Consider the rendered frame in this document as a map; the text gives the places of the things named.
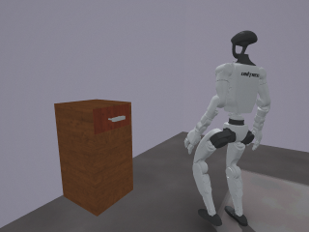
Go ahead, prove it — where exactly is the left robot foot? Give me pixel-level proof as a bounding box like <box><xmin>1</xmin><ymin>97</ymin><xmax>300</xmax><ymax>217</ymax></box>
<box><xmin>198</xmin><ymin>209</ymin><xmax>222</xmax><ymax>226</ymax></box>

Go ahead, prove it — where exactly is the right robot upper arm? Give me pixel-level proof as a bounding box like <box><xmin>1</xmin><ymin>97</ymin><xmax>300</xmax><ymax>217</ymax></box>
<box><xmin>256</xmin><ymin>67</ymin><xmax>271</xmax><ymax>108</ymax></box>

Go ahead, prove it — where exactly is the drawer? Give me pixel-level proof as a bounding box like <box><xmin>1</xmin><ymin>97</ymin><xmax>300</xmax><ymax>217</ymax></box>
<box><xmin>93</xmin><ymin>103</ymin><xmax>130</xmax><ymax>135</ymax></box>

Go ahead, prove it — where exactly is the left robot forearm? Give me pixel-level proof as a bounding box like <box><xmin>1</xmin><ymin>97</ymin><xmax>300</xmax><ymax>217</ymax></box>
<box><xmin>194</xmin><ymin>96</ymin><xmax>220</xmax><ymax>134</ymax></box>

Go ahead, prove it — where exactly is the robot right hand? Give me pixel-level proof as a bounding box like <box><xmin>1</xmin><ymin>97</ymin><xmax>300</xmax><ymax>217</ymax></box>
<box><xmin>246</xmin><ymin>129</ymin><xmax>263</xmax><ymax>151</ymax></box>

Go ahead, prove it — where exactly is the handle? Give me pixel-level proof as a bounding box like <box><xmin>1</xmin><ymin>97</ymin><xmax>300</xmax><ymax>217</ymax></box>
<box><xmin>108</xmin><ymin>115</ymin><xmax>126</xmax><ymax>122</ymax></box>

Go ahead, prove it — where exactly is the cabinet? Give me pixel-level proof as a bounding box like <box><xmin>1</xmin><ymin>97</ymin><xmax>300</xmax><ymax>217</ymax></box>
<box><xmin>54</xmin><ymin>99</ymin><xmax>133</xmax><ymax>216</ymax></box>

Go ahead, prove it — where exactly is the left robot upper arm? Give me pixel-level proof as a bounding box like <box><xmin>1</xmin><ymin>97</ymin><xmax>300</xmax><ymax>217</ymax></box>
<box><xmin>215</xmin><ymin>63</ymin><xmax>234</xmax><ymax>108</ymax></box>

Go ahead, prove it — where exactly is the right robot forearm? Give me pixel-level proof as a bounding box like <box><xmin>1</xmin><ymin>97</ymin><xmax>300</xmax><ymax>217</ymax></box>
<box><xmin>253</xmin><ymin>105</ymin><xmax>270</xmax><ymax>131</ymax></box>

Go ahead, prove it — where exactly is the robot left hand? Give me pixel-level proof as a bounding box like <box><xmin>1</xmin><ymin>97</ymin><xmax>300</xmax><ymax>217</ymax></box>
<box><xmin>184</xmin><ymin>130</ymin><xmax>201</xmax><ymax>154</ymax></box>

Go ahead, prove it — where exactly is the humanoid robot torso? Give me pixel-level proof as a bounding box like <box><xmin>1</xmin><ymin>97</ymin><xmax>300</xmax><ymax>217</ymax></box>
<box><xmin>222</xmin><ymin>60</ymin><xmax>260</xmax><ymax>143</ymax></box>

